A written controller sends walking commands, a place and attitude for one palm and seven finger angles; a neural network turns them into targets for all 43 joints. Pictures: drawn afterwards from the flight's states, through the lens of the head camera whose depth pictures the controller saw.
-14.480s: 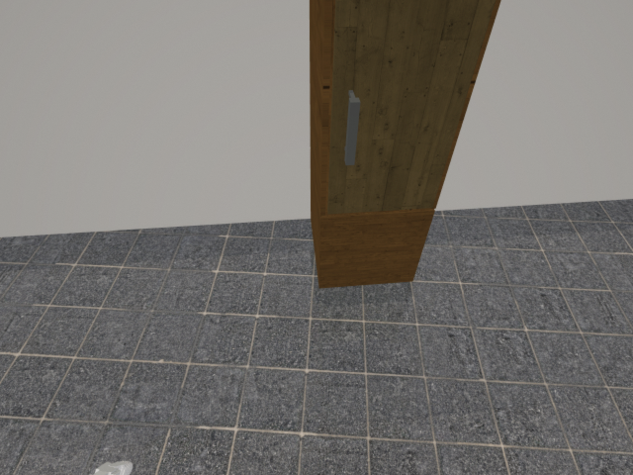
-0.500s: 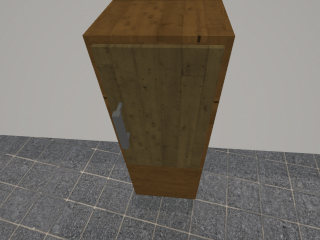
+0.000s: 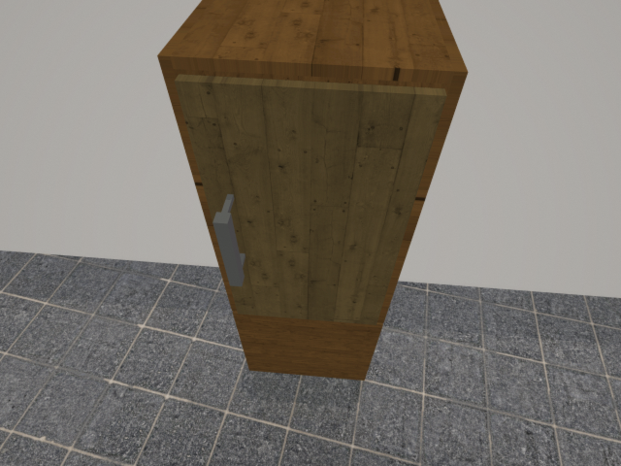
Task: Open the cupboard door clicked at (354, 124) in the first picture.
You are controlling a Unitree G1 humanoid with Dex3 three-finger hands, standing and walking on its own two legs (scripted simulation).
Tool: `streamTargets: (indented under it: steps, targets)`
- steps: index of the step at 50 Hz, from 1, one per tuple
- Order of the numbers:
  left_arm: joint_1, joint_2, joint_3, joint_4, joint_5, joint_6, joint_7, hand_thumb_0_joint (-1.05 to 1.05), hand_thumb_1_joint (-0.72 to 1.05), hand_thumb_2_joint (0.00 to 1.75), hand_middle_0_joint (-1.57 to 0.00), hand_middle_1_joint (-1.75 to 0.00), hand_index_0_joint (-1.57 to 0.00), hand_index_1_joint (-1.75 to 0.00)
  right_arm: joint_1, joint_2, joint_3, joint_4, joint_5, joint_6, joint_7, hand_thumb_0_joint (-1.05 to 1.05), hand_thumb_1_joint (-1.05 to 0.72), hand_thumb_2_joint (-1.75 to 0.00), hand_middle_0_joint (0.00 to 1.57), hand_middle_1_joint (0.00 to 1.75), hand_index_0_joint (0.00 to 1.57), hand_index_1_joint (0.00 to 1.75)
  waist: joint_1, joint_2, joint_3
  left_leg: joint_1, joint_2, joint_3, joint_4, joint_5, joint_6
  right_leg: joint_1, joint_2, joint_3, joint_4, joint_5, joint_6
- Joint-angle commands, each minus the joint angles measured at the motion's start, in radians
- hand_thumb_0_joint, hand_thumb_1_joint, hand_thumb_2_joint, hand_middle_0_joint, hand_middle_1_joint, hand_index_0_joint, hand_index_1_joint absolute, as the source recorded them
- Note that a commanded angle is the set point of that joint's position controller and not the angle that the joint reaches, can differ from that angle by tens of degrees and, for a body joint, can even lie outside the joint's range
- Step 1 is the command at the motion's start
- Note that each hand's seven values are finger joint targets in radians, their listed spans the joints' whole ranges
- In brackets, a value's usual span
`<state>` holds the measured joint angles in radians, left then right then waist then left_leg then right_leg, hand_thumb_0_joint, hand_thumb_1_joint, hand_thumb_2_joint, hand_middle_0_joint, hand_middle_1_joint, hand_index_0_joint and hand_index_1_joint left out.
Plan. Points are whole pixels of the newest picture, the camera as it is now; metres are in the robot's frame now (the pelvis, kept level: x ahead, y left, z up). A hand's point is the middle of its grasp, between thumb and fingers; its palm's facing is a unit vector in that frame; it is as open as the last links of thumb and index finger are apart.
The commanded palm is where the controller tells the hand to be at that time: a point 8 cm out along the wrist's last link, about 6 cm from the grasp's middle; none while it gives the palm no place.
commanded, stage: look again from close up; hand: left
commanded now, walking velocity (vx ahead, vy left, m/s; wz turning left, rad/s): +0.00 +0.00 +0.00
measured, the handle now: (233, 242) +0.47 +0.16 -0.03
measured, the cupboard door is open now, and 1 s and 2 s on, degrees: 0 0 0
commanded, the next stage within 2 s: shuffle to correct the standing spot in 0.36 s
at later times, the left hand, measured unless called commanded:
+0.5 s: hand out of the picture +0.00 +0.18 -0.17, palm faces +0.00 -0.98 -0.19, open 7.3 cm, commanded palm none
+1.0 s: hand out of the picture -0.03 +0.16 -0.17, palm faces +0.02 -0.97 -0.23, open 7.3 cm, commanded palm none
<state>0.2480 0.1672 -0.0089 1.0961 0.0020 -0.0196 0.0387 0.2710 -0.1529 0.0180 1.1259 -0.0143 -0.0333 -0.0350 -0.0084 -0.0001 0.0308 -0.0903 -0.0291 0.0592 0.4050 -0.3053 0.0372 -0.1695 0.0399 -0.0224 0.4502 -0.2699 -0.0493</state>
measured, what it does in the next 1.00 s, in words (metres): shifts its weight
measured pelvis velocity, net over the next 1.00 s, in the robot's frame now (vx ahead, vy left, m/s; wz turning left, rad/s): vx -0.08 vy -0.02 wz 0.00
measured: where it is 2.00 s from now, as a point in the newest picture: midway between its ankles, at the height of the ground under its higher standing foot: outside the picture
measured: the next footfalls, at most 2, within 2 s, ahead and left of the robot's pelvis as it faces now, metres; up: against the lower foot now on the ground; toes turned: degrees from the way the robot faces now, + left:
left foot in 1.22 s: -0.11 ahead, +0.10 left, +0.00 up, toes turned +3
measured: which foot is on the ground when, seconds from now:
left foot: down 0.00-0.90, up 0.92-1.00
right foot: down 0.00-1.00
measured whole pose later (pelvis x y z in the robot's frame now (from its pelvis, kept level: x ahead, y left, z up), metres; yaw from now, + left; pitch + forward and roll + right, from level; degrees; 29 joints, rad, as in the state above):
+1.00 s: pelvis -0.08 -0.02 +0.00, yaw +0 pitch +0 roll +2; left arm 0.24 0.17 0.02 1.01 0.02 0.02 0.02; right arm 0.23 -0.17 -0.03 1.07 -0.02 0.02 0.00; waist 0.00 -0.01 0.03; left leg -0.29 -0.02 0.03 0.70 -0.40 0.02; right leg -0.31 0.05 -0.03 0.48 -0.17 -0.09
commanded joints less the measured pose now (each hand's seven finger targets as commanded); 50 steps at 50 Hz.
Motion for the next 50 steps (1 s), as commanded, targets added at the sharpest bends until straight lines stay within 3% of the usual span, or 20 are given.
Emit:
streamTargets:
  steps: [1,23,25,26,28,30,36,40,42,43,44,45,46,47,48,50]
  targets:
    - [0.052,0.103,0.020,-0.035,0.003,-0.015,0.005,0.00,0.90,0.90,-0.20,-0.30,-0.20,-0.30,0.056,-0.103,-0.016,-0.015,0.000,-0.008,-0.010,0.00,-0.90,-0.90,0.20,0.30,0.20,0.30,0.009,0.006,0.021,-0.058,0.141,-0.112,-0.067,0.285,0.006,0.048,-0.143,0.128,-0.042,0.333,-0.021]
    - [0.043,0.117,0.016,-0.024,0.006,-0.013,0.000,0.00,0.90,0.90,-0.20,-0.30,-0.20,-0.30,0.031,-0.124,-0.018,-0.003,0.002,-0.006,-0.005,0.00,-0.90,-0.90,0.20,0.30,0.20,0.30,0.009,0.000,0.035,-0.062,0.141,-0.120,-0.100,0.185,0.007,0.015,-0.145,0.146,-0.081,0.224,-0.017]
    - [0.010,0.173,0.029,-0.041,0.007,-0.016,-0.002,0.00,0.90,0.90,-0.20,-0.30,-0.20,-0.30,-0.001,-0.179,-0.032,-0.021,0.005,-0.013,-0.007,0.00,-0.90,-0.90,0.20,0.30,0.20,0.30,0.010,0.008,0.044,-0.060,0.151,-0.134,-0.110,0.247,0.013,0.004,-0.144,0.147,-0.075,0.267,-0.020]
    - [0.008,0.173,0.031,-0.050,0.009,-0.016,-0.001,0.00,0.90,0.90,-0.20,-0.30,-0.20,-0.30,-0.008,-0.173,-0.036,-0.028,0.006,-0.014,-0.008,0.00,-0.90,-0.90,0.20,0.30,0.20,0.30,0.009,-0.001,0.040,-0.052,0.155,-0.133,-0.100,0.304,0.013,0.005,-0.144,0.145,-0.064,0.308,-0.017]
    - [0.045,0.104,0.019,-0.042,0.004,-0.002,0.006,0.00,0.90,0.90,-0.20,-0.30,-0.20,-0.30,0.024,-0.103,-0.023,-0.025,0.004,-0.006,-0.010,0.00,-0.90,-0.90,0.20,0.30,0.20,0.30,0.008,0.016,-0.003,-0.027,0.158,-0.120,-0.076,0.396,0.002,0.007,-0.147,0.139,-0.034,0.350,-0.004]
    - [0.052,0.105,0.024,-0.048,0.004,0.009,0.006,0.00,0.90,0.90,-0.20,-0.30,-0.20,-0.30,0.029,-0.104,-0.028,-0.034,0.004,0.003,-0.013,0.00,-0.90,-0.90,0.20,0.30,0.20,0.30,0.010,0.027,-0.015,-0.020,0.163,-0.115,-0.054,0.438,0.003,-0.005,-0.144,0.134,-0.006,0.352,-0.001]
    - [0.027,0.118,0.043,-0.098,0.015,0.031,0.002,0.00,0.90,0.90,-0.20,-0.30,-0.20,-0.30,0.007,-0.135,-0.058,-0.079,-0.001,0.029,-0.014,0.00,-0.90,-0.90,0.20,0.30,0.20,0.30,0.009,0.028,-0.015,-0.065,0.205,-0.141,-0.023,0.423,0.029,-0.070,-0.118,0.110,0.081,0.285,0.004]
    - [0.040,0.106,0.052,-0.128,0.020,0.049,-0.004,0.00,0.90,0.90,-0.20,-0.30,-0.20,-0.30,-0.038,-0.157,-0.073,-0.120,-0.008,0.044,-0.013,0.00,-0.90,-0.90,0.20,0.30,0.20,0.30,0.024,0.069,0.001,-0.185,0.253,-0.177,-0.030,0.310,0.073,-0.082,-0.088,0.099,0.170,0.127,0.005]
    - [0.071,0.091,0.045,-0.123,0.023,0.037,-0.002,0.00,0.90,0.90,-0.20,-0.30,-0.20,-0.30,-0.060,-0.124,-0.064,-0.131,-0.005,0.037,-0.003,0.00,-0.90,-0.90,0.20,0.30,0.20,0.30,0.043,0.018,-0.022,-0.262,0.197,-0.155,-0.018,0.079,0.054,-0.015,-0.112,0.155,0.079,0.068,0.003]
    - [0.066,0.107,0.041,-0.126,0.026,0.028,-0.001,0.00,0.90,0.90,-0.20,-0.30,-0.20,-0.30,-0.049,-0.101,-0.060,-0.134,-0.003,0.039,0.005,0.00,-0.90,-0.90,0.20,0.30,0.20,0.30,0.033,-0.057,-0.017,-0.265,0.112,-0.107,0.041,-0.086,0.019,-0.049,-0.163,0.249,-0.040,-0.035,-0.014]
    - [0.040,0.140,0.042,-0.133,0.024,0.021,-0.002,0.00,0.90,0.90,-0.20,-0.30,-0.20,-0.30,-0.009,-0.083,-0.057,-0.124,-0.001,0.045,0.010,0.00,-0.90,-0.90,0.20,0.30,0.20,0.30,0.008,-0.140,-0.009,-0.247,0.046,-0.067,0.121,-0.158,-0.008,-0.111,-0.233,0.370,-0.174,-0.260,-0.050]
    - [0.011,0.201,0.055,-0.145,0.022,0.015,-0.003,0.00,0.90,0.90,-0.20,-0.30,-0.20,-0.30,0.009,-0.116,-0.064,-0.108,-0.001,0.051,0.014,0.00,-0.90,-0.90,0.20,0.30,0.20,0.30,0.007,-0.202,-0.004,-0.186,0.018,-0.052,0.217,-0.135,-0.014,-0.190,-0.290,0.454,-0.307,-0.476,-0.077]
    - [-0.022,0.224,0.064,-0.161,0.023,0.014,0.001,0.00,0.90,0.90,-0.20,-0.30,-0.20,-0.30,0.020,-0.142,-0.072,-0.100,-0.005,0.059,0.017,0.00,-0.90,-0.90,0.20,0.30,0.20,0.30,0.000,-0.228,0.018,-0.148,0.020,-0.057,0.302,-0.133,-0.015,-0.268,-0.309,0.484,-0.379,-0.564,-0.090]
    - [-0.060,0.229,0.073,-0.172,0.023,0.013,0.000,0.00,0.90,0.90,-0.20,-0.30,-0.20,-0.30,0.039,-0.155,-0.076,-0.085,-0.009,0.056,0.021,0.00,-0.90,-0.90,0.20,0.30,0.20,0.30,-0.011,-0.193,0.024,-0.150,0.019,-0.064,0.366,-0.122,-0.009,-0.278,-0.300,0.459,-0.381,-0.515,-0.098]
    - [-0.066,0.208,0.077,-0.171,0.020,0.012,0.000,0.00,0.90,0.90,-0.20,-0.30,-0.20,-0.30,0.065,-0.125,-0.072,-0.068,-0.010,0.053,0.025,0.00,-0.90,-0.90,0.20,0.30,0.20,0.30,-0.015,-0.178,0.015,-0.170,0.022,-0.058,0.401,-0.109,-0.009,-0.246,-0.289,0.417,-0.370,-0.440,-0.097]
    - [-0.015,0.168,0.071,-0.151,0.019,0.007,-0.004,0.00,0.90,0.90,-0.20,-0.30,-0.20,-0.30,0.092,-0.072,-0.056,-0.054,-0.009,0.046,0.029,0.00,-0.90,-0.90,0.20,0.30,0.20,0.30,-0.001,-0.124,0.002,-0.205,0.031,-0.035,0.384,-0.106,-0.019,-0.166,-0.262,0.360,-0.339,-0.340,-0.097]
